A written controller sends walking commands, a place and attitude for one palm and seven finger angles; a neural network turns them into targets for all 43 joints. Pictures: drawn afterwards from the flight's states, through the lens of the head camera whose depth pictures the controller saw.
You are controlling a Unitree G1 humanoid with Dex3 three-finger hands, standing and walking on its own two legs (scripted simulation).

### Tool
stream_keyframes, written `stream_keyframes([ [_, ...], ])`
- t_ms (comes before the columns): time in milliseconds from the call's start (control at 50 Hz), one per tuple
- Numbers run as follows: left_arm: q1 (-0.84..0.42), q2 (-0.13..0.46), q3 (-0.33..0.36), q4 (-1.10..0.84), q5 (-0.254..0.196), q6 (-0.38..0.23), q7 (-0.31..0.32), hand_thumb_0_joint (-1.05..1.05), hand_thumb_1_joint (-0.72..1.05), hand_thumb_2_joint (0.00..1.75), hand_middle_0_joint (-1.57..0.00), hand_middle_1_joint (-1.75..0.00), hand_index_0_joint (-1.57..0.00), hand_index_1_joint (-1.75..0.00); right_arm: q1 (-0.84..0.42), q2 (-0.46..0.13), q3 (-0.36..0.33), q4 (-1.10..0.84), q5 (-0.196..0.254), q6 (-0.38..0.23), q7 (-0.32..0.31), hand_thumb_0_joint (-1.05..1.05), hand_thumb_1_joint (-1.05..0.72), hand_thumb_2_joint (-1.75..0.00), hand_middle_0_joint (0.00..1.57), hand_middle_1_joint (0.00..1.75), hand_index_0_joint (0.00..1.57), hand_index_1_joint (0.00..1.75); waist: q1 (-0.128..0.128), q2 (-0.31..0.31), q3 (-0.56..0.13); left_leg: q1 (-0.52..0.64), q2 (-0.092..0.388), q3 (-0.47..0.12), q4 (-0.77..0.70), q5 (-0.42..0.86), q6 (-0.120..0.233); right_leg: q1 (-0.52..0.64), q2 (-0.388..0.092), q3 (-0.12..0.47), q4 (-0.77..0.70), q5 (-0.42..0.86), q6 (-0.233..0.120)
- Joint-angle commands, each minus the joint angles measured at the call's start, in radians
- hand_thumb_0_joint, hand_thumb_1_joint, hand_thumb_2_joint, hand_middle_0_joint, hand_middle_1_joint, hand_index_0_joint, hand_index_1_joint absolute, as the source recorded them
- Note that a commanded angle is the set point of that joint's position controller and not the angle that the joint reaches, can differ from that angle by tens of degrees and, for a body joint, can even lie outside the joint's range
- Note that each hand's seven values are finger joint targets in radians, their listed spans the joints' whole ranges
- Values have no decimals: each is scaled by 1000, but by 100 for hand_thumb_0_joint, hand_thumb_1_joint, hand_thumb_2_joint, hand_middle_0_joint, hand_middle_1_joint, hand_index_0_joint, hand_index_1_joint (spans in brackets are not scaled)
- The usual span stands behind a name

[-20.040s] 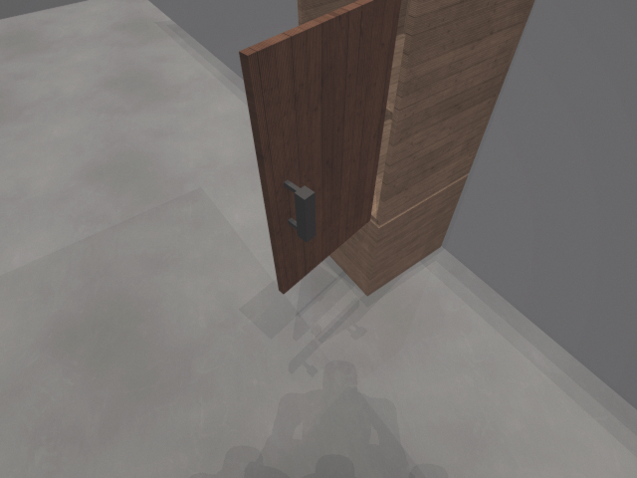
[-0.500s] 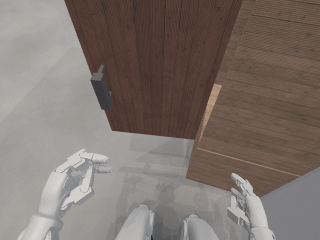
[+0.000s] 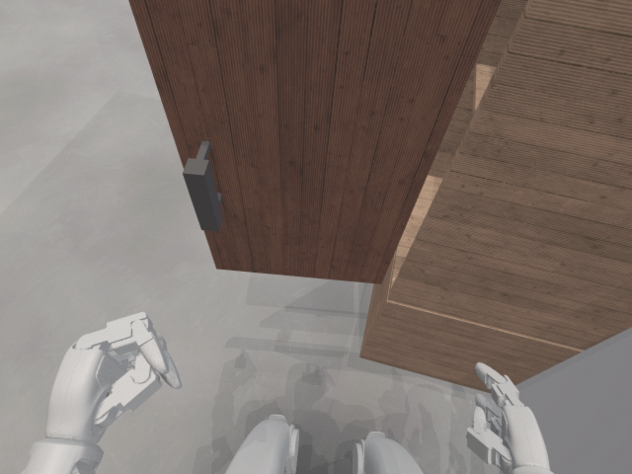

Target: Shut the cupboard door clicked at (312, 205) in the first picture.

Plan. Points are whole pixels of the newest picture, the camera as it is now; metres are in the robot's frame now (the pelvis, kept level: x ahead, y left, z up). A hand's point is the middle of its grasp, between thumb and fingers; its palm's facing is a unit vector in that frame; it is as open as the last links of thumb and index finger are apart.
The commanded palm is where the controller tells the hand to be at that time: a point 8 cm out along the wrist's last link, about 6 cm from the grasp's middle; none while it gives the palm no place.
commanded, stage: raise the hand and make a fist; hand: left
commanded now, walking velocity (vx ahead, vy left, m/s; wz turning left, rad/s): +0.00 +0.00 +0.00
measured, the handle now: (208, 186) +0.47 +0.20 +0.05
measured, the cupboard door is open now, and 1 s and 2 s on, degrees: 100 100 100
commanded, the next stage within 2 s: bring the fist close to the handle in 0.72 s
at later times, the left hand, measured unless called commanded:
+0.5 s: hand (169, 371) +0.22 +0.18 +0.05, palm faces -0.04 -1.00 -0.01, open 3.1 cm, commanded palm +0.20 +0.24 +0.06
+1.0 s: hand (181, 347) +0.24 +0.17 +0.06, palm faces +0.00 -1.00 -0.04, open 3.1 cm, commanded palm +0.23 +0.22 +0.06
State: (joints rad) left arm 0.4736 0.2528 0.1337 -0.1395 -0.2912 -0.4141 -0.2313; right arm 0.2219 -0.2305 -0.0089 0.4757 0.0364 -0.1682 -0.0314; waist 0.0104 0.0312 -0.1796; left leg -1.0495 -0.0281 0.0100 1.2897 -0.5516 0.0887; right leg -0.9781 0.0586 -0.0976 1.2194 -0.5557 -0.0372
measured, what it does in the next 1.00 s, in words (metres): stands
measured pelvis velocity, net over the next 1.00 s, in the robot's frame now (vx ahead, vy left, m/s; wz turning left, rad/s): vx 0.00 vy -0.02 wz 0.01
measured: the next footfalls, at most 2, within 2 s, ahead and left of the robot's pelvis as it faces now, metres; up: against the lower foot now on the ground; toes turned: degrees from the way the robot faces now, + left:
none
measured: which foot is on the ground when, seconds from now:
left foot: down 0.00-1.00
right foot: down 0.00-1.00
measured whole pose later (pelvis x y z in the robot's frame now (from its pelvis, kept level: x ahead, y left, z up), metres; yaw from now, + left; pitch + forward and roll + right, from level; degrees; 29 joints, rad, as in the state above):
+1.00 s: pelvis +0.00 -0.02 +0.00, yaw +1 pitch +18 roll -4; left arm 0.31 0.25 0.12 0.01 -0.27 -0.45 -0.22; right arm 0.23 -0.25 0.03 0.49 0.03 -0.13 -0.03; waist 0.01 0.04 -0.18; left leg -1.04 -0.02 -0.01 1.28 -0.55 0.07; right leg -0.97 0.07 -0.11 1.21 -0.56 -0.06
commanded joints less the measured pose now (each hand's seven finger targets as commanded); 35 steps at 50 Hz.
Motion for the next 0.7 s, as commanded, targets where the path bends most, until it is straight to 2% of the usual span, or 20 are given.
stream_keyframes([
  [0, 2, 36, -3, -123, 8, -44, 18, 0, 90, 90, -130, -150, -130, -150, -22, -148, -47, -146, -1, -35, -6, 0, -90, -90, 20, 30, 20, 30, -25, 45, -141, 251, 52, -177, -296, 169, -105, 33, -6, 23, -149, 131, -9],
  [20, -14, 40, -13, -87, 16, -30, 8, 0, 90, 90, -130, -150, -130, -150, -18, -154, -46, -148, 0, -33, -6, 0, -90, -90, 20, 30, 20, 30, -34, 19, -121, 225, 51, -181, -299, 124, -101, 27, -6, 24, -158, 112, -7],
  [40, -35, 39, -27, -65, 24, -21, -4, 0, 90, 90, -130, -150, -130, -150, -20, -159, -42, -150, 2, -33, -8, 0, -90, -90, 20, 30, 20, 30, -38, 20, -105, 214, 50, -184, -302, 104, -98, 24, -6, 28, -162, 103, -10],
  [100, -94, 89, 2, -63, 22, -11, -28, 0, 90, 90, -130, -150, -130, -150, -17, -168, -38, -166, 5, -36, -14, 0, -90, -90, 20, 30, 20, 30, -30, 5, -118, 209, 46, -189, -318, 40, -93, 42, -10, 39, -179, 70, -10],
  [120, -114, 104, 22, -83, 18, -17, -28, 0, 90, 90, -130, -150, -130, -150, -16, -168, -37, -170, 4, -36, -16, 0, -90, -90, 20, 30, 20, 30, -23, 19, -132, 218, 44, -186, -321, 42, -93, 53, -10, 41, -179, 70, -13],
  [140, -138, 146, 64, -106, 14, -26, -20, 0, 90, 90, -130, -150, -130, -150, -19, -167, -35, -167, 1, -36, -19, 0, -90, -90, 20, 30, 20, 30, -10, 45, -155, 228, 43, -184, -317, 58, -95, 62, -7, 44, -173, 81, -17],
  [180, -161, 149, 85, -180, -1, -61, -4, 0, 90, 90, -130, -150, -130, -150, -24, -157, -33, -170, -3, -41, -18, 0, -90, -90, 20, 30, 20, 30, 9, 100, -221, 299, 45, -191, -324, 106, -111, 65, -9, 40, -156, 104, -21],
  [240, -134, 158, 115, -188, -14, -95, 27, 0, 90, 90, -130, -150, -130, -150, -19, -150, -28, -156, -10, -43, -11, 0, -90, -90, 20, 30, 20, 30, 20, 113, -252, 317, 44, -188, -317, 156, -116, 80, -5, 42, -151, 131, -23],
  [260, -116, 122, 83, -164, -13, -95, 25, 0, 90, 90, -130, -150, -130, -150, -22, -146, -25, -154, -10, -42, -8, 0, -90, -90, 20, 30, 20, 30, 10, 108, -231, 307, 44, -182, -317, 159, -114, 78, -7, 37, -154, 133, -21],
  [300, -101, 97, 47, -108, -3, -82, 17, 0, 90, 90, -130, -150, -130, -150, -20, -153, -27, -144, -6, -39, -2, 0, -90, -90, 20, 30, 20, 30, -7, 87, -188, 281, 47, -181, -319, 131, -110, 67, -8, 35, -165, 122, -17],
  [340, -68, 71, 16, -28, 7, -44, -5, 0, 90, 90, -130, -150, -130, -150, -16, -161, -31, -145, 0, -34, -1, 0, -90, -90, 20, 30, 20, 30, -16, 40, -166, 243, 46, -176, -315, 123, -98, 80, -8, 39, -180, 121, -14],
  [360, -72, 69, 6, -13, 8, -27, -20, 0, 90, 90, -130, -150, -130, -150, -10, -164, -34, -147, 4, -33, -1, 0, -90, -90, 20, 30, 20, 30, -24, 10, -166, 230, 45, -169, -311, 125, -93, 91, -10, 41, -187, 126, -10],
  [400, -90, 78, 6, -8, 3, -1, -40, 0, 90, 90, -130, -150, -130, -150, -8, -169, -35, -158, 11, -32, -6, 0, -90, -90, 20, 30, 20, 30, -22, -18, -154, 205, 39, -153, -307, 118, -81, 123, -12, 54, -207, 118, -9],
  [440, -130, 128, 56, -44, -8, -5, -40, 0, 90, 90, -130, -150, -130, -150, -9, -168, -34, -157, 8, -34, -13, 0, -90, -90, 20, 30, 20, 30, -12, -5, -182, 204, 34, -141, -289, 145, -75, 143, -12, 64, -206, 136, -11],
  [480, -155, 139, 77, -101, -20, -36, -28, 0, 90, 90, -130, -150, -130, -150, -9, -158, -34, -160, 5, -38, -16, 0, -90, -90, 20, 30, 20, 30, -4, 5, -214, 219, 32, -128, -275, 195, -76, 167, -14, 71, -195, 165, -14],
  [540, -162, 173, 121, -163, -22, -101, 11, 0, 90, 90, -130, -150, -130, -150, -9, -146, -32, -144, -8, -43, -13, 0, -90, -90, 20, 30, 20, 30, 18, 74, -258, 248, 31, -121, -255, 276, -88, 172, -12, 72, -163, 224, -23],
  [560, -137, 139, 96, -148, -19, -113, 16, 0, 90, 90, -130, -150, -130, -150, -11, -142, -31, -140, -8, -41, -8, 0, -90, -90, 20, 30, 20, 30, 12, 70, -249, 257, 32, -120, -256, 282, -91, 157, -12, 66, -159, 225, -21],
  [580, -129, 127, 82, -142, -15, -123, 19, 0, 90, 90, -130, -150, -130, -150, -13, -140, -33, -134, -9, -41, -5, 0, -90, -90, 20, 30, 20, 30, 7, 84, -248, 259, 33, -117, -249, 287, -91, 147, -13, 69, -157, 231, -19],
  [600, -102, 110, 71, -101, -10, -119, 20, 0, 90, 90, -130, -150, -130, -150, -9, -141, -33, -130, -8, -36, -1, 0, -90, -90, 20, 30, 20, 30, 4, 69, -225, 247, 34, -115, -252, 271, -89, 138, -12, 66, -161, 220, -17],
  [680, -76, 76, 18, -10, 0, -53, -23, 0, 90, 90, -130, -150, -130, -150, -6, -155, -38, -140, 4, -18, 3, 0, -90, -90, 20, 30, 20, 30, -17, 11, -190, 188, 30, -104, -247, 211, -69, 150, -16, 82, -191, 195, -6],
])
